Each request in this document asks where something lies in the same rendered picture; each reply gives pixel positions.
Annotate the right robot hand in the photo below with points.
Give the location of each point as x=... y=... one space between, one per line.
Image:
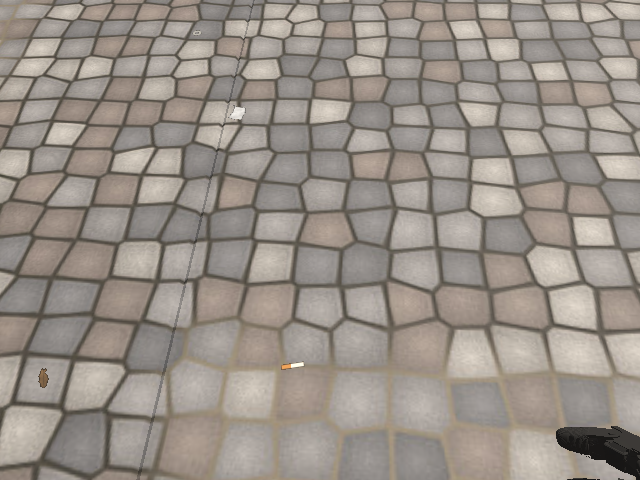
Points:
x=620 y=448

